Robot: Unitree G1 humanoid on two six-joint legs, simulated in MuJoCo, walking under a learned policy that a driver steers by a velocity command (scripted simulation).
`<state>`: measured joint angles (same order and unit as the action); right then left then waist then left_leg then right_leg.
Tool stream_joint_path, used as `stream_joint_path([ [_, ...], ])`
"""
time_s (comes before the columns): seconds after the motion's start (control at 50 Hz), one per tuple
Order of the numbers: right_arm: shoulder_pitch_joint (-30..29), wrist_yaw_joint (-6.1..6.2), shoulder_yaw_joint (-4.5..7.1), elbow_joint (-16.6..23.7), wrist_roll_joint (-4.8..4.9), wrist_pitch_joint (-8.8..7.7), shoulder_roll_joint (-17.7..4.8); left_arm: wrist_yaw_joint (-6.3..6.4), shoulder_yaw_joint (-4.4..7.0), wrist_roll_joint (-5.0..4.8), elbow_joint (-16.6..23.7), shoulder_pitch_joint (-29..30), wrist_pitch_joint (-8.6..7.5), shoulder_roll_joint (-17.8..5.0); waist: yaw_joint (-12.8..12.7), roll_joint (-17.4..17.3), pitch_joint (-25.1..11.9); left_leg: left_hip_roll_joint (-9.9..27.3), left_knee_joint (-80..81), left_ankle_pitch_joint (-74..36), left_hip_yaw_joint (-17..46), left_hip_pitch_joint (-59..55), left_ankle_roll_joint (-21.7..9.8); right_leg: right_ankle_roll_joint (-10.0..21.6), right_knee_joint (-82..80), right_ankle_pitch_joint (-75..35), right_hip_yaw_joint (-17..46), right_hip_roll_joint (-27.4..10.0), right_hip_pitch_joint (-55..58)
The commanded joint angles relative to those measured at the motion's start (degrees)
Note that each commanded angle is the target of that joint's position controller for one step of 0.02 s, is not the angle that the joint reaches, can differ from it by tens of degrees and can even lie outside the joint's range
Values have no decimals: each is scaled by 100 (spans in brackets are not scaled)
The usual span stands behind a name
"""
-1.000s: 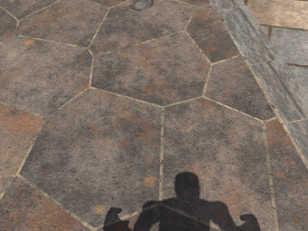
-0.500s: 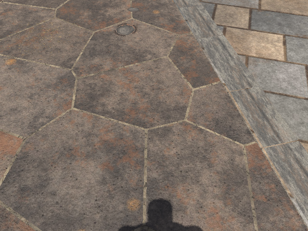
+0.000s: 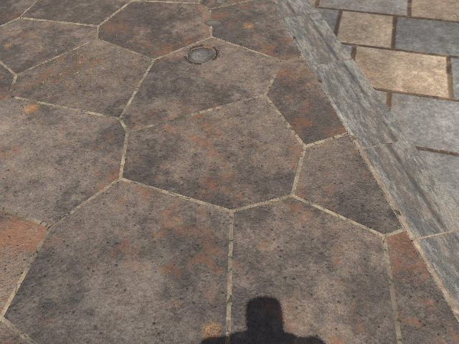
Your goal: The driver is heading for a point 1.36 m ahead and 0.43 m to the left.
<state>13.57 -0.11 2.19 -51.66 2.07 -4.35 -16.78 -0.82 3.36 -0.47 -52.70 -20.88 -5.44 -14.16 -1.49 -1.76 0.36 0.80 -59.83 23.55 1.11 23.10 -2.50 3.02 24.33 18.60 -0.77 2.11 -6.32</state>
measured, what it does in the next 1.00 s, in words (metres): walks ahead: left foot, then right foot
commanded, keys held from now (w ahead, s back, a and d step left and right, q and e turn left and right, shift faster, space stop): w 0.84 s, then w+q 0.16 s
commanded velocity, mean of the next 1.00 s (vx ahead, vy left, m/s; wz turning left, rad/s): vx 0.47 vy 0.00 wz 0.03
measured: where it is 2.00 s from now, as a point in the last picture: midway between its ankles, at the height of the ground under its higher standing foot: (215, 190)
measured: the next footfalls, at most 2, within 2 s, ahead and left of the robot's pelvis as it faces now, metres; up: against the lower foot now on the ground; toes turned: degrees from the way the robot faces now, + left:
left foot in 0.32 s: +0.35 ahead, +0.14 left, +0.00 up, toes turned +1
right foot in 0.86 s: +0.64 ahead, -0.10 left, +0.00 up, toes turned -2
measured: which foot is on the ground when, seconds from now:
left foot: up 0.00-0.30, down 0.32-0.88, up 0.90-1.00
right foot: down 0.00-0.34, up 0.36-0.84, down 0.86-1.00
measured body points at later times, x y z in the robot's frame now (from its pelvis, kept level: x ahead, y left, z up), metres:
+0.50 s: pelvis +0.26 +0.06 +0.00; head +0.28 +0.07 +0.45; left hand +0.34 +0.34 -0.13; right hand +0.35 -0.21 -0.12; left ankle +0.31 +0.14 -0.74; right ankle +0.23 -0.09 -0.65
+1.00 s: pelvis +0.55 +0.00 +0.00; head +0.58 -0.01 +0.45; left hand +0.68 +0.27 -0.11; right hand +0.59 -0.28 -0.14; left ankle +0.46 +0.14 -0.65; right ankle +0.60 -0.09 -0.74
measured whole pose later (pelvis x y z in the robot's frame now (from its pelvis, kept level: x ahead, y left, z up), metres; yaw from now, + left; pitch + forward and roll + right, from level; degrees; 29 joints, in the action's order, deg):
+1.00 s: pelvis +0.55 +0.00 +0.00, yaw +3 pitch +1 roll +0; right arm 18.2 -0.1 2.7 -52.8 2.0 -4.1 -17.1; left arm -1.1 2.5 0.3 -46.7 -9.0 -5.8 -14.2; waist 0.8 -2.1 2.1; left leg 1.9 -65.9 20.9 2.7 23.6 -2.5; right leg 2.4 25.8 9.1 -5.0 0.5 -17.8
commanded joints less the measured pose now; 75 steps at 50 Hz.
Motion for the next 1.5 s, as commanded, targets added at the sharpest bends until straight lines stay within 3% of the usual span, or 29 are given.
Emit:
stream_joint_path([
  [0.02,-933,-130,112,660,-41,-196,-445,-3,35,27,139,-379,0,-516,-165,594,364,567,-239,-650,125,2744,-99,866,-1316,-2066,1803,-1675,1784],
  [0.12,-1787,-264,-84,1037,-121,-145,31,170,40,12,129,-419,104,-804,-276,565,602,295,1782,-1972,-433,1638,294,777,-1811,-2305,730,-1176,499],
  [0.22,-2124,-267,-19,1275,-41,-134,-320,191,103,-82,-46,-619,54,-968,-147,762,767,107,2940,-2575,-280,930,58,639,-1911,-2412,602,-1530,686],
  [0.26,-1759,-260,83,1216,-57,-143,-529,189,147,-46,-34,-495,99,-1061,146,837,394,-46,2969,-2333,-312,433,-147,490,-1306,-3953,488,-1623,1126],
  [0.3,-357,-187,295,806,-47,-88,-849,196,148,29,3,-389,219,-1051,857,883,-534,-349,2925,-2083,-551,-1303,-426,262,439,-5469,208,-1346,976],
  [0.32,613,-122,386,582,-87,-46,-1084,209,76,100,105,-435,243,-907,1213,564,-1193,372,2693,-1863,254,-3010,-703,119,1989,-4222,172,-1148,-233],
  [0.34,1106,-139,475,425,-212,-33,-1543,139,-153,68,180,-1237,144,-11,737,-1127,-2112,1906,3420,-84,3260,-4775,-1678,-259,4360,-260,175,3,-2349],
  [0.36,938,-171,337,427,-148,-46,-1042,96,-92,-65,93,-988,-12,-398,867,-1114,-2127,2026,4491,848,4563,-4534,-1678,-167,5213,1272,949,58,-2960],
  [0.38,365,-165,267,485,-121,-74,-815,66,41,-248,319,-378,-98,-824,737,-832,-992,1909,4627,883,3727,-3642,-1403,-80,5468,937,831,-271,-3529],
  [0.42,-375,-191,198,602,-220,-146,-553,133,64,-167,453,185,-136,-839,348,-13,-171,1495,4857,-443,2310,-1895,-1155,-10,4849,23,600,-829,-3100],
  [0.52,-403,-192,179,420,-235,-279,-504,205,64,-1,498,183,152,-552,-38,-191,113,1087,5472,-1390,1101,-743,-1230,-204,3827,-640,539,-1184,-2640],
  [0.66,409,5,230,139,-134,-171,-834,108,-33,15,954,1718,9,-389,487,22,345,863,5498,-1997,368,-1319,-964,-414,1275,-2609,189,-910,-2892],
  [0.76,936,17,245,-106,-101,4,-865,-74,-72,-56,1284,2449,-62,-465,685,-37,448,1251,5001,-2369,463,-2417,-924,-255,528,-2122,180,-724,-3129],
  [0.82,827,46,289,-100,-100,105,-986,-139,10,-63,1273,2079,-97,-717,335,-264,147,1384,4334,-3735,487,-2836,-753,7,305,-1416,45,-492,-2446],
  [0.86,724,48,190,10,-152,139,-781,-71,258,-5,823,445,-108,-1223,-449,-140,-988,868,2316,-4492,119,-2005,-466,425,310,-1617,117,-561,140],
  [0.88,1135,12,12,200,-201,47,-244,-19,408,126,694,-381,-80,-1797,-492,872,-1950,112,112,-2526,-257,221,-62,1154,356,-1158,2281,-2062,2548],
  [0.9,1294,-4,-44,97,-121,-75,-111,-22,339,59,626,-552,-36,-1514,-506,1646,-2439,-429,-1102,891,320,1412,35,1569,-426,-518,4101,-2712,3162],
  [0.92,864,-22,133,180,53,-152,-760,-8,201,30,674,-220,-26,-1100,-564,1141,-1612,-79,-1579,754,730,1949,-49,1269,-586,-207,3444,-2524,2547],
  [0.98,287,34,219,295,2,-80,-685,-9,54,82,763,812,-90,-596,-71,654,-240,606,-779,-518,518,1573,-25,780,-1236,-968,1499,-1846,470],
  [1.08,330,47,202,400,-39,211,-267,10,126,155,556,977,-215,-711,234,553,147,706,-207,-1394,585,1479,182,811,-1764,-2074,250,-1670,-257],
  [1.22,-940,-180,105,949,-111,136,-54,179,215,69,346,577,-90,-1013,-189,335,470,568,1995,-2814,-50,1504,121,632,-1831,-2365,-780,-1627,316],
  [1.3,-1296,-321,134,1304,-88,151,-149,205,288,-39,240,375,117,-1152,-176,393,501,410,2387,-2100,-308,1713,-139,498,-1254,-3403,-976,-1918,1269],
  [1.36,-522,-347,342,1283,-60,202,-515,265,356,-62,339,568,264,-1376,392,672,-144,-188,2361,-1281,-787,379,-496,294,290,-5934,-1191,-1852,1363],
  [1.38,333,-297,512,1082,-41,210,-792,281,342,-78,380,669,301,-1373,876,572,-587,-439,2721,-1532,-807,-866,-700,128,1462,-5858,-1319,-1640,915],
  [1.4,1199,-166,716,884,-39,272,-1286,287,257,29,486,571,260,-1176,1194,-43,-1110,127,2904,-1516,305,-2598,-1021,-139,3216,-4082,-1329,-1371,-468],
  [1.42,977,-135,771,931,-14,233,-1812,170,-10,182,777,1,80,-284,405,-1415,-1568,1511,3450,-615,3572,-4400,-2105,-483,5139,1360,-681,-113,-3053],
  [1.44,1141,-162,623,1099,-76,156,-1342,79,38,-49,865,636,-176,-737,837,-696,-2072,1801,4250,-117,4612,-4670,-2196,-360,5663,1604,573,-73,-3731],
  [1.46,929,-171,542,1067,-124,79,-1051,36,104,-245,1044,1173,-302,-976,882,-413,-1267,1671,4370,-587,3792,-4152,-1902,-210,5514,1033,603,-346,-4158],
  [1.5,169,-161,441,1205,-102,29,-706,113,128,-10,978,1202,-351,-960,371,209,-486,1193,4394,-1814,2530,-2509,-1559,-193,4512,248,564,-778,-3551],
])
Keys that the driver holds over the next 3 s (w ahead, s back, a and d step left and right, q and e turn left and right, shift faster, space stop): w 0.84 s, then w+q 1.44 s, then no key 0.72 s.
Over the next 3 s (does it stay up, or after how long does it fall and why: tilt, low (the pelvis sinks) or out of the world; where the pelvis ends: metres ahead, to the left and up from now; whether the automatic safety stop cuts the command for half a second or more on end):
stays up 1.34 0.42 0.00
